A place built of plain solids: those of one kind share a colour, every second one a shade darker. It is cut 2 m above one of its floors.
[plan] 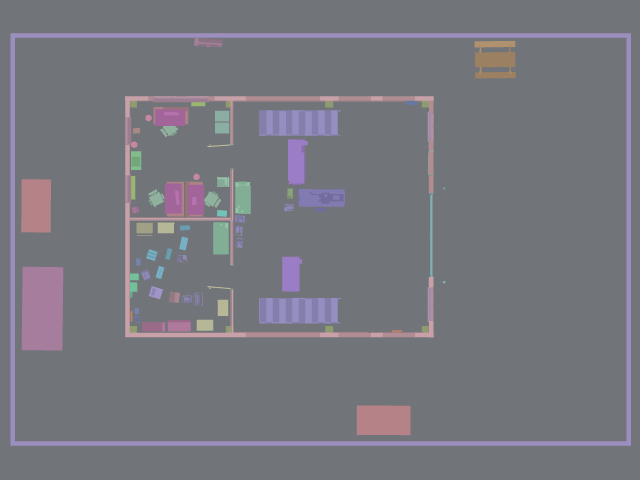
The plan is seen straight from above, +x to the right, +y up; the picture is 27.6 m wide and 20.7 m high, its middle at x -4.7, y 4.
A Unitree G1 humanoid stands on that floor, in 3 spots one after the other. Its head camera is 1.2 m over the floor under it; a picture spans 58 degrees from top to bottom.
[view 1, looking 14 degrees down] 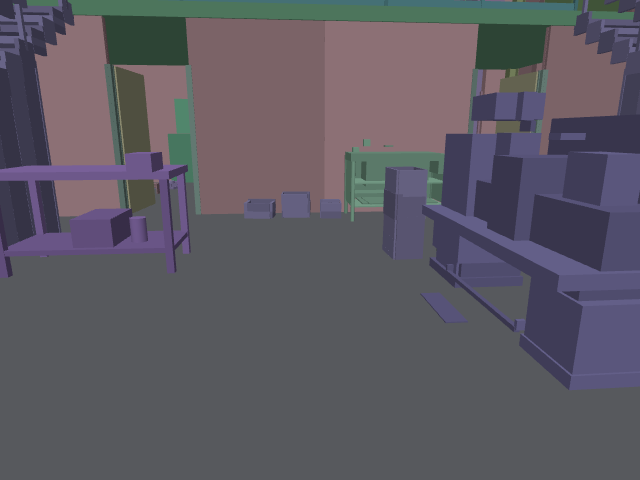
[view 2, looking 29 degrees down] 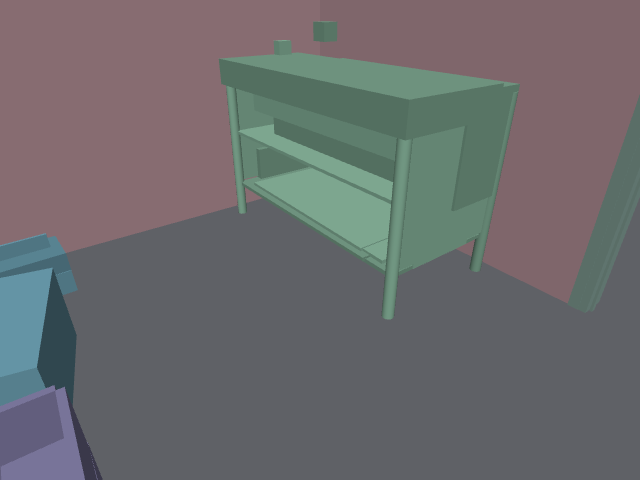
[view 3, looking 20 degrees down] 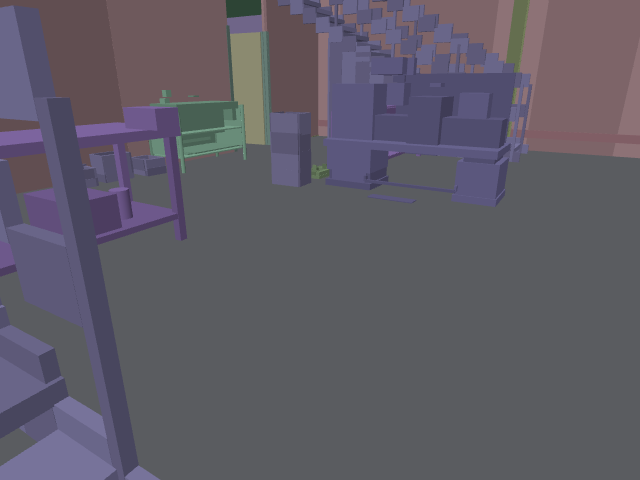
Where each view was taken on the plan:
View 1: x -1.90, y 4.20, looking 175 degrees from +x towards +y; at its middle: ground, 4.96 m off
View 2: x -10.40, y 2.40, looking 53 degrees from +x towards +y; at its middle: ground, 2.48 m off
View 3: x -2.96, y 0.95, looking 121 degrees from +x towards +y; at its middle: ground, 3.51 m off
